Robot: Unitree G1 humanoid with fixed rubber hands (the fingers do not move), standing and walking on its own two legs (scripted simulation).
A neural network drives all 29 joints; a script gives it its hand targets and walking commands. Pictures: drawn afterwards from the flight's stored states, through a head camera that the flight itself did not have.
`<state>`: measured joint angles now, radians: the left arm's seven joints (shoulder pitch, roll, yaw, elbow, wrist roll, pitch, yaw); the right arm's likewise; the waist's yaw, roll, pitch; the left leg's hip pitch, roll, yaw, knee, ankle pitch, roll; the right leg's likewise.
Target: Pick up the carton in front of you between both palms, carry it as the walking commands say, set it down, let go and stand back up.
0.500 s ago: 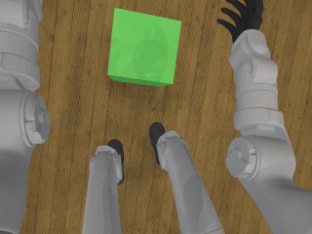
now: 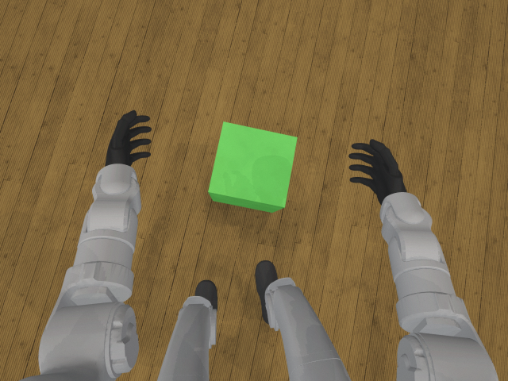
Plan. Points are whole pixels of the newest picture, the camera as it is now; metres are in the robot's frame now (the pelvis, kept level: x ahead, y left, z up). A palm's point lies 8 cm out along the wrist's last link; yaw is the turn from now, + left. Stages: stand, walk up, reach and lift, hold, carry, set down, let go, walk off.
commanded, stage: let go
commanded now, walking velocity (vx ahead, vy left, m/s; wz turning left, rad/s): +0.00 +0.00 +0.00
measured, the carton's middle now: (250, 172) +0.49 -0.08 -0.58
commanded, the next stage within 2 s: stand in 1.12 s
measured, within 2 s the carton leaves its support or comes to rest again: neither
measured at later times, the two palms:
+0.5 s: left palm (62, 267) +0.30 +0.20 -0.03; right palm (443, 295) +0.21 -0.24 -0.01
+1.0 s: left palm (16, 339) +0.23 +0.24 +0.00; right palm (439, 293) +0.21 -0.23 +0.00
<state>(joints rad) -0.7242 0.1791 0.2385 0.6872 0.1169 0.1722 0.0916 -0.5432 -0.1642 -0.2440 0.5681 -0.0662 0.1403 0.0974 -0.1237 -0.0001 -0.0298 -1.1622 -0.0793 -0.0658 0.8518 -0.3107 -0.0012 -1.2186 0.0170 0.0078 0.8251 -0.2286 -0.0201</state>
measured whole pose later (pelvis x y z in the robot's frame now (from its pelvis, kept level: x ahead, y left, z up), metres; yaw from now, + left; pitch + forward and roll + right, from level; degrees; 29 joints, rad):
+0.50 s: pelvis +0.06 +0.00 +0.06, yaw -3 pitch +9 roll +0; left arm 0.03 0.19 0.10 0.53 0.05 0.02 0.01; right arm 0.20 -0.20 -0.01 0.40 0.05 0.03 0.08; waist -0.07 -0.04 0.01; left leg -0.38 -0.03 -0.06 0.54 -0.33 0.01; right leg -0.44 0.06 0.03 0.52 -0.24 -0.02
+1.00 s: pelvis +0.06 +0.02 +0.06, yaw -3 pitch -4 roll -1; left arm 0.23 0.22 0.02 0.47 -0.02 0.09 -0.03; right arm 0.20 -0.24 -0.03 0.40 -0.02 0.20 0.03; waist 0.00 0.01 0.07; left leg -0.08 -0.04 -0.03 0.49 -0.34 0.04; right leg -0.16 0.04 0.05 0.48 -0.26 0.00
